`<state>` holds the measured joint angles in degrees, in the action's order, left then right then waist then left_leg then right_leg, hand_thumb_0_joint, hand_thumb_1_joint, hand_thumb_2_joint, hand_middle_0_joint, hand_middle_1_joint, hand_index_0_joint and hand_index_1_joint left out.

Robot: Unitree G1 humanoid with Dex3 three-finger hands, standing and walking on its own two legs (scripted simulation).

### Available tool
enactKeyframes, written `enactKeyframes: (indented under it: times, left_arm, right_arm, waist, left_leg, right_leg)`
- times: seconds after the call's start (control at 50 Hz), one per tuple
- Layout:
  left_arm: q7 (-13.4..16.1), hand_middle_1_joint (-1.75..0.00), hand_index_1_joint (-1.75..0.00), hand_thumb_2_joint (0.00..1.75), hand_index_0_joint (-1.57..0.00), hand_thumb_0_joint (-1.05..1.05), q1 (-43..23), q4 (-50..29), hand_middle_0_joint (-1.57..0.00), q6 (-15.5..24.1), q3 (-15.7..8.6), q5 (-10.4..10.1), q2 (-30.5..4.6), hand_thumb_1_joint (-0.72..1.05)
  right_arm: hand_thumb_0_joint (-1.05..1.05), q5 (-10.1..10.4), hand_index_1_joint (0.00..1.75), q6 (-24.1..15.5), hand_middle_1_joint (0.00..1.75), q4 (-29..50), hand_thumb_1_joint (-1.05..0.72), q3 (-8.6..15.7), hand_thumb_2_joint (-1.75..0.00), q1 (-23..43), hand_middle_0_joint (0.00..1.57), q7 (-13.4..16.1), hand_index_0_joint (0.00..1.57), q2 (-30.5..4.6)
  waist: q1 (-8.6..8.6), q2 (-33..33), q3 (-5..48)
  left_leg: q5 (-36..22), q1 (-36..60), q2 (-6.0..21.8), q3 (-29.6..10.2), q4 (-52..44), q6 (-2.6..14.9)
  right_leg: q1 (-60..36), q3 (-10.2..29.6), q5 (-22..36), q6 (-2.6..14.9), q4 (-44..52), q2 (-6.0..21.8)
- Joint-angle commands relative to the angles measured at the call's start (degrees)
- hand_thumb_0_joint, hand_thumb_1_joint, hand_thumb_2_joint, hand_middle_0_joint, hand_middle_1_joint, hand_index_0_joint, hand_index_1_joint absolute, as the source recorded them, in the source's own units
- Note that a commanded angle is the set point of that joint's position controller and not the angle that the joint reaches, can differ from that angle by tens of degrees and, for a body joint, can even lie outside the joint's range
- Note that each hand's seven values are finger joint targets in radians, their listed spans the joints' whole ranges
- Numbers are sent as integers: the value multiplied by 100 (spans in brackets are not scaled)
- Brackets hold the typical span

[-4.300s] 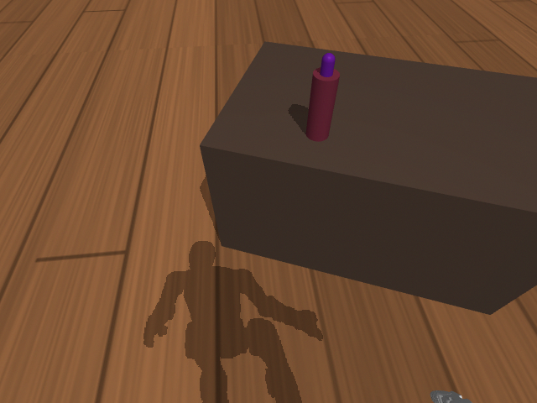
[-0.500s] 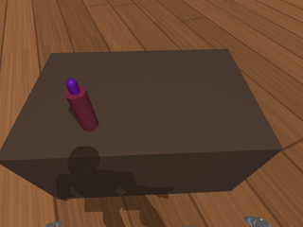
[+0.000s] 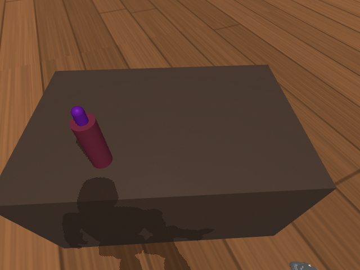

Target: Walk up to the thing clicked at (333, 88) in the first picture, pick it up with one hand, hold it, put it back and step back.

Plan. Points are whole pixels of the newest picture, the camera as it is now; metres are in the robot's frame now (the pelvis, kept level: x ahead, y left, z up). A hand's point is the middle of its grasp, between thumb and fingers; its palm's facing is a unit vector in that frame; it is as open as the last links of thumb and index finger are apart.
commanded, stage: stand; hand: left
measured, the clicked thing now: (90, 137) +0.48 +0.27 -0.05
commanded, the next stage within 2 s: rise first in 1.70 s
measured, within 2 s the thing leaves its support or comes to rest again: neither
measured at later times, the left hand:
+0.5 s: hand out of the picture +0.09 +0.24 -0.15, palm faces -0.02 -0.94 -0.34, open 7.4 cm
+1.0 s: hand out of the picture +0.07 +0.25 -0.16, palm faces -0.03 -0.94 -0.34, open 7.4 cm
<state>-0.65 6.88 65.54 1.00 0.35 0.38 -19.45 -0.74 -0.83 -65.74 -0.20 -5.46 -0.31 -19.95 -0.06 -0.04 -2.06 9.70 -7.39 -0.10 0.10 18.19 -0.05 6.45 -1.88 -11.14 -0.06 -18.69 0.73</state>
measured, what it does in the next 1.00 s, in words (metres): stands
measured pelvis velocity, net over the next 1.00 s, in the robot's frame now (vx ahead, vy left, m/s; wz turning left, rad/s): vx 0.00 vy -0.01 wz -0.01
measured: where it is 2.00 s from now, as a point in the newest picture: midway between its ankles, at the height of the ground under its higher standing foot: outside the picture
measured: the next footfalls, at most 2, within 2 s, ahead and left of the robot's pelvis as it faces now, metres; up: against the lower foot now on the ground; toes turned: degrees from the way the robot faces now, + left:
none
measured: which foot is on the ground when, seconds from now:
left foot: down 0.00-1.00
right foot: down 0.00-1.00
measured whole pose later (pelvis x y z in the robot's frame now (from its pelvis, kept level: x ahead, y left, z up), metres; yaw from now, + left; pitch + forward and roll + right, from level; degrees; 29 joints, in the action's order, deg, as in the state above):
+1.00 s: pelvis +0.00 -0.01 +0.00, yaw -1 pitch -2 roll +0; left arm -0.5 7.1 65.0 0.6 0.2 0.3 -20.0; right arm -0.8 -0.7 -65.4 -0.7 -6.5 0.0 -20.2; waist -0.1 0.1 -2.0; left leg 9.5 -5.7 0.7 0.5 17.0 -0.6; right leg 4.8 -1.5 -10.6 0.5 -17.2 -0.1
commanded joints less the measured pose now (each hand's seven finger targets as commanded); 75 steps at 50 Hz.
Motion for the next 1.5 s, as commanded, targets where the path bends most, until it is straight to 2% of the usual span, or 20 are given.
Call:
enactKeyframes:
  times: [0.0,0.08,0.14,0.18,0.22,0.28,0.38,0.68,0.88,1.06,1.2,1.48]
  left_arm:
    - [121,-30,-30,90,-20,0,-228,-342,-20,136,-242,9,-1217,90]
    - [125,-30,-30,90,-20,0,-271,-347,-20,111,-254,-12,-1219,90]
    - [137,-30,-30,90,-20,0,-287,-352,-20,102,-256,-2,-1215,90]
    - [138,-30,-30,90,-20,0,-331,-375,-20,104,-276,7,-1266,90]
    - [136,-30,-30,90,-20,0,-356,-366,-20,106,-277,-4,-1250,90]
    - [137,-30,-30,90,-20,0,-394,-386,-20,103,-287,-10,-1245,90]
    - [126,-30,-30,90,-20,0,-382,-379,-20,94,-290,2,-1243,90]
    - [133,-30,-30,90,-20,0,-304,-385,-20,103,-258,8,-1256,90]
    - [132,-30,-30,90,-20,0,-257,-396,-20,91,-258,9,-1311,90]
    - [125,-30,-30,90,-20,0,-215,-410,-20,92,-231,23,-1289,90]
    - [123,-30,-30,90,-20,0,-180,-394,-20,91,-226,3,-1288,90]
    - [138,-30,-30,90,-20,0,-190,-414,-20,98,-223,-1,-1289,90]
  right_arm:
    - [0,43,30,-129,30,333,-90,239,-90,275,20,81,20,-1224]
    - [0,38,30,-120,30,345,-90,219,-90,325,20,97,20,-1200]
    - [0,44,30,-100,30,349,-90,223,-90,351,20,96,20,-1200]
    - [0,33,30,-100,30,362,-90,221,-90,339,20,98,20,-1178]
    - [0,37,30,-105,30,358,-90,209,-90,362,20,98,20,-1189]
    - [0,33,30,-109,30,378,-90,226,-90,344,20,102,20,-1201]
    - [0,33,30,-110,30,401,-90,220,-90,386,20,102,20,-1210]
    - [0,32,30,-98,30,399,-90,198,-90,270,20,95,20,-1205]
    - [0,22,30,-89,30,370,-90,210,-90,184,20,93,20,-1218]
    - [0,22,30,-104,30,398,-90,205,-90,196,20,89,20,-1212]
    - [0,20,30,-98,30,365,-90,204,-90,139,20,77,20,-1204]
    - [0,23,30,-104,30,384,-90,204,-90,118,20,92,20,-1223]
  waist:
    - [25,15,609]
    - [10,3,524]
    - [9,-26,419]
    - [31,-44,563]
    - [19,21,407]
    - [28,-21,505]
    - [13,-6,418]
    - [10,-9,395]
    - [21,7,277]
    - [-1,-30,304]
    - [0,-19,197]
    - [13,37,383]
  left_leg:
    - [-1578,367,820,-596,-134,114]
    - [-1590,330,813,-571,-179,72]
    - [-1369,290,815,-573,-224,63]
    - [-1553,394,826,-540,-191,71]
    - [-1330,270,809,-560,-257,56]
    - [-1490,340,826,-541,-227,59]
    - [-1145,339,818,-546,-279,64]
    - [-1043,315,811,-536,-271,99]
    - [-684,251,790,-554,-343,101]
    - [-872,233,813,-575,-342,102]
    - [-669,147,778,-581,-391,90]
    - [-1135,324,821,-560,-288,107]
  right_leg:
    - [-239,590,1456,103,245,730]
    - [-281,576,1458,100,264,718]
    - [-247,560,1275,93,347,704]
    - [-334,573,1525,112,292,732]
    - [-316,580,1348,97,370,727]
    - [-378,587,1471,110,342,737]
    - [-283,612,1144,107,420,723]
    - [-228,626,1101,110,466,717]
    - [-73,666,678,131,512,694]
    - [-102,627,788,126,449,683]
    - [-67,641,585,135,482,679]
    - [-237,641,1062,143,392,724]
